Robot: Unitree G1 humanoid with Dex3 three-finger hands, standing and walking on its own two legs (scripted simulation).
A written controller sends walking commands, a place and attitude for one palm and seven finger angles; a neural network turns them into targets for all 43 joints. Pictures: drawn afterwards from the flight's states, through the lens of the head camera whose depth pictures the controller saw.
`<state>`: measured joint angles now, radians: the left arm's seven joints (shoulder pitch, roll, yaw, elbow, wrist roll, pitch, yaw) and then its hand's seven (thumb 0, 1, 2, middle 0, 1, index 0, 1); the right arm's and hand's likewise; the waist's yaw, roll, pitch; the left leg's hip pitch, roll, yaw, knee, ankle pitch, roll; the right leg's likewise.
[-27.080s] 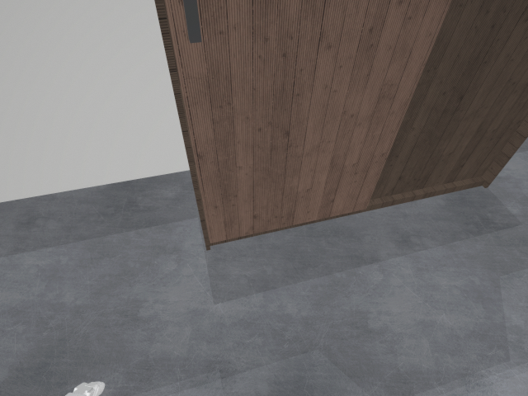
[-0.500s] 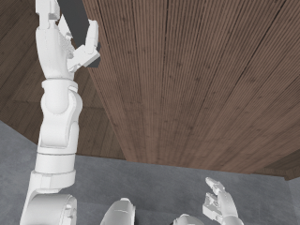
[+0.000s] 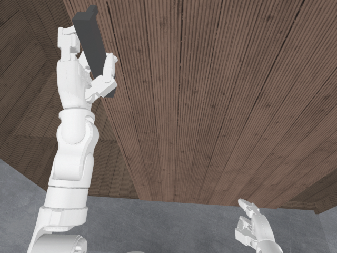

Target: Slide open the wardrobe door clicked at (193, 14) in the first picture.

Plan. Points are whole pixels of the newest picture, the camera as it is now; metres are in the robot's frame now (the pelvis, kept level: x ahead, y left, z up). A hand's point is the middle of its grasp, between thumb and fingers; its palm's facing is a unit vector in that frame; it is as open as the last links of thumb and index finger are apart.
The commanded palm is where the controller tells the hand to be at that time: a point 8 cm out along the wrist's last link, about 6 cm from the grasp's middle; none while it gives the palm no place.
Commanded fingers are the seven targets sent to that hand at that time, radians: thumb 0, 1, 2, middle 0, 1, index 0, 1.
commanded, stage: stop walking and hold the door there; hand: left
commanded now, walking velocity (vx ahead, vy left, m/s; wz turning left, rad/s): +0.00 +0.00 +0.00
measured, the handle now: (101, 54) +0.41 +0.18 +0.25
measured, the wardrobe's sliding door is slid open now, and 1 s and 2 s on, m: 0.51 0.51 0.51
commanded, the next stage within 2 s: loosen the grip on the handle in 0.08 s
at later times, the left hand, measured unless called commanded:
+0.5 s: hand (108, 76) +0.37 +0.15 +0.24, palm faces +0.25 -0.97 +0.00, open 12.9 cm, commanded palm +0.34 +0.19 +0.21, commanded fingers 0.00 -0.55 0.20 -0.36 -1.28 -0.36 -1.28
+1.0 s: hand (102, 75) +0.37 +0.16 +0.23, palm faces +0.15 -0.99 -0.01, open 15.0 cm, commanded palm +0.34 +0.22 +0.21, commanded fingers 0.00 -0.55 0.20 -0.25 -1.15 -0.25 -1.15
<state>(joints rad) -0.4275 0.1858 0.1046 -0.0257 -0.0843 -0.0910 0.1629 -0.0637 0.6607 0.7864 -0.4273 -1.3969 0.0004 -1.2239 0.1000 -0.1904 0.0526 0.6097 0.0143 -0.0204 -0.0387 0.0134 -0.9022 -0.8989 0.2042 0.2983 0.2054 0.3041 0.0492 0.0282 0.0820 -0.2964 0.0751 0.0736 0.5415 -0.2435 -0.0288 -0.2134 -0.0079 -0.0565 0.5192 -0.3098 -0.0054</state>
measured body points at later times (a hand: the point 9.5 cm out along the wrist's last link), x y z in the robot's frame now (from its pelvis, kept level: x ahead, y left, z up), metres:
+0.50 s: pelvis -0.05 -0.01 +0.00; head -0.06 -0.01 +0.45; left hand +0.35 +0.20 +0.24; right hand +0.08 -0.26 -0.10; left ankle +0.02 +0.13 -0.73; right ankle -0.02 -0.11 -0.73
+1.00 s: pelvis -0.01 +0.01 +0.00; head -0.02 +0.01 +0.45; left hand +0.35 +0.22 +0.23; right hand +0.13 -0.24 -0.09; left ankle +0.02 +0.13 -0.73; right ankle -0.02 -0.11 -0.73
